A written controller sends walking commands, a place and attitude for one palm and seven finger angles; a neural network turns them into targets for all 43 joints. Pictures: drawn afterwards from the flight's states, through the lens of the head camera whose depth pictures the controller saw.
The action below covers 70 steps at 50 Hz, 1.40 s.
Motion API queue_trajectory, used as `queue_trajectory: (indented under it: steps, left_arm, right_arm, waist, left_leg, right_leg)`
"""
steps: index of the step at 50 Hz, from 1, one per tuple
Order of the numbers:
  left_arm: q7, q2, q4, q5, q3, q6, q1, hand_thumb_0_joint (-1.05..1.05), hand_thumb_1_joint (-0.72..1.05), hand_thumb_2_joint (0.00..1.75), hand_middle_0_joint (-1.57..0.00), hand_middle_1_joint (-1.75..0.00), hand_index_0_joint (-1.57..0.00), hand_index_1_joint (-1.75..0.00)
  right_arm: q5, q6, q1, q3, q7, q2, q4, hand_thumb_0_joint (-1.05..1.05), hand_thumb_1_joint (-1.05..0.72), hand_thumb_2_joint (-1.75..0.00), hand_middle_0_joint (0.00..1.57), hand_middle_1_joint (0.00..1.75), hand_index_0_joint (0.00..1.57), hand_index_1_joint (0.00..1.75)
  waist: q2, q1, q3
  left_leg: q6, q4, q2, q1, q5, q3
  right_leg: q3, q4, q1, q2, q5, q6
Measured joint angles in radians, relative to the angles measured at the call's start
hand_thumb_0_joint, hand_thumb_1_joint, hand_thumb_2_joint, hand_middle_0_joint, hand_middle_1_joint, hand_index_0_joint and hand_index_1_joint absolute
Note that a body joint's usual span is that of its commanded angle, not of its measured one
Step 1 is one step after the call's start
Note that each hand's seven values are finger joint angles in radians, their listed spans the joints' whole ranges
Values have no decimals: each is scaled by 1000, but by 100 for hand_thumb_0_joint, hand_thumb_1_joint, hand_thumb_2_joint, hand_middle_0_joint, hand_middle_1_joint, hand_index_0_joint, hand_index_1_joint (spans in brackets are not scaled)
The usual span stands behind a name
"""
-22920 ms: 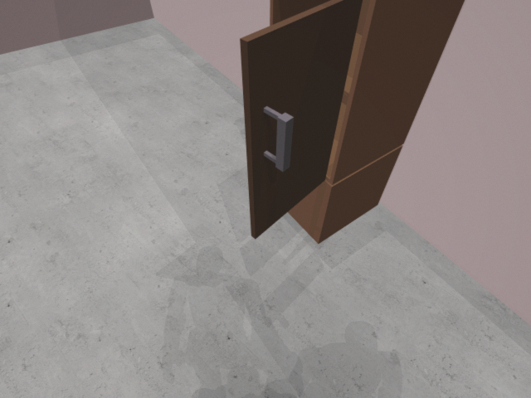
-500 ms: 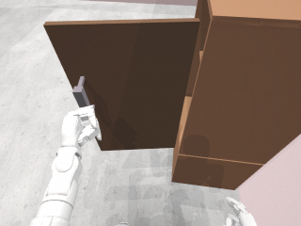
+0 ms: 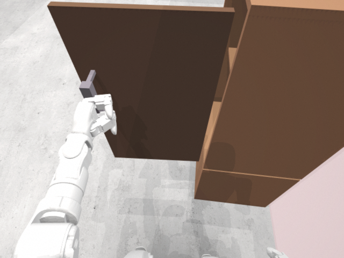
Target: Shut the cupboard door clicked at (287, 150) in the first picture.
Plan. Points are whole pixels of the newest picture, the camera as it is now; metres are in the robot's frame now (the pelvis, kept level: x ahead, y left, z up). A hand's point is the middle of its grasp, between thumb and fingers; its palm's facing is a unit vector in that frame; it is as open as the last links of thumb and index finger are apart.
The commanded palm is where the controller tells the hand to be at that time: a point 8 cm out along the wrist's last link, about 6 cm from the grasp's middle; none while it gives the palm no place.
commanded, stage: push the door shut along its arc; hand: left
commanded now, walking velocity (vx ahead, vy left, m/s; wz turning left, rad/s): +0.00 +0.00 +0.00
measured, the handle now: (96, 98) +0.49 +0.20 +0.08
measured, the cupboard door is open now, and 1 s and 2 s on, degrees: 94 79 61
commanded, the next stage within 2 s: pull the fist back off the door in 1.32 s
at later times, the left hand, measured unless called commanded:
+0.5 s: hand (125, 102) +0.47 +0.12 +0.08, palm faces -0.23 -0.97 -0.04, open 3.1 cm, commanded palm +0.47 +0.16 +0.08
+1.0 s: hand (138, 88) +0.52 +0.09 +0.08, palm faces -0.33 -0.94 -0.03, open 2.8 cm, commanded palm +0.54 +0.13 +0.08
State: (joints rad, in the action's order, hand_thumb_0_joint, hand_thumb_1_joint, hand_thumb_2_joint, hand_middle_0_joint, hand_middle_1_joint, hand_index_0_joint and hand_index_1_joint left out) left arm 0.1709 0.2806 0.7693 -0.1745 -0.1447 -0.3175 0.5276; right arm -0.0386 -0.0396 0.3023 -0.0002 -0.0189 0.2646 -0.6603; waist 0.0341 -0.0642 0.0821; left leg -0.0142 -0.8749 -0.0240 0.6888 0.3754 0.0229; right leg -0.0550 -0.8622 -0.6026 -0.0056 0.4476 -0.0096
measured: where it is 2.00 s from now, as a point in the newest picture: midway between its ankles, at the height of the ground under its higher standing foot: outside the picture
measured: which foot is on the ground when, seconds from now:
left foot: down 0.00-1.00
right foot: down 0.00-1.00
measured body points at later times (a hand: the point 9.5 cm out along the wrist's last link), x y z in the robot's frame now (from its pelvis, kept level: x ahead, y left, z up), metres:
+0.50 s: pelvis -0.01 +0.01 -0.01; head +0.09 +0.01 +0.43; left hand +0.48 +0.17 +0.08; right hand +0.01 -0.27 -0.13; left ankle +0.03 +0.11 -0.69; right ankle -0.01 -0.11 -0.69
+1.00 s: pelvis -0.01 +0.00 -0.03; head +0.12 +0.01 +0.40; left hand +0.54 +0.14 +0.09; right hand -0.03 -0.27 -0.14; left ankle +0.03 +0.11 -0.69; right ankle -0.01 -0.11 -0.69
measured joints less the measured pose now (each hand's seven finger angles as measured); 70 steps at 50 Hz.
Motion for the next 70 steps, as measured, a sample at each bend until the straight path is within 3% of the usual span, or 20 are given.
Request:
queue_trajectory:
  steps: [9,18,28,35,39,52,70]
  left_arm:
    - [52,16,172,6,-22,-26,141,1,90,90,-131,-150,-130,-150]
    - [101,79,293,21,-68,-49,257,1,90,90,-130,-150,-130,-150]
    - [149,109,368,31,-60,-30,384,1,90,90,-130,-150,-130,-150]
    - [151,128,412,59,-124,-9,448,1,90,90,-130,-150,-130,-150]
    - [169,151,430,72,-142,-11,461,-1,87,90,-130,-150,-130,-150]
    - [220,216,521,76,-78,32,627,-4,85,93,-130,-150,-130,-150]
    - [199,258,590,123,-47,104,849,-2,96,99,-130,-150,-130,-150]
  right_arm:
    - [5,12,15,6,3,-1,-11,1,-90,-90,20,30,20,30]
    - [11,21,41,9,6,1,-15,1,-90,-90,20,30,20,30]
    - [18,20,67,6,8,14,-27,1,-90,-90,20,30,20,30]
    - [26,28,82,12,16,11,-3,1,-90,-90,20,30,20,30]
    - [28,38,98,15,21,10,7,1,-90,-90,20,30,20,30]
    - [34,20,88,20,8,16,-22,1,-90,-90,20,30,20,30]
    - [66,-24,93,28,9,10,-48,1,-90,-90,20,30,20,30]
  waist:
    - [-5,-30,4]
    - [-8,-65,4]
    - [6,-97,6]
    - [10,-132,16]
    - [14,-137,18]
    - [16,-153,8]
    - [27,-201,8]
  left_leg:
    - [-6,-24,-2,49,3,5]
    - [-7,-57,-10,113,8,6]
    - [-10,-95,-15,186,16,-1]
    - [-10,-109,-24,220,25,13]
    - [-9,-118,-29,233,31,15]
    - [-5,-180,-29,336,38,-24]
    - [-13,-276,-32,493,58,-36]
  right_leg:
    - [5,-22,-50,1,0,4]
    - [8,-48,-113,8,-1,4]
    - [3,-76,-180,13,3,6]
    - [18,-93,-222,20,7,6]
    - [20,-101,-236,25,11,5]
    - [-16,-146,-318,27,22,-3]
    - [-26,-231,-465,29,39,2]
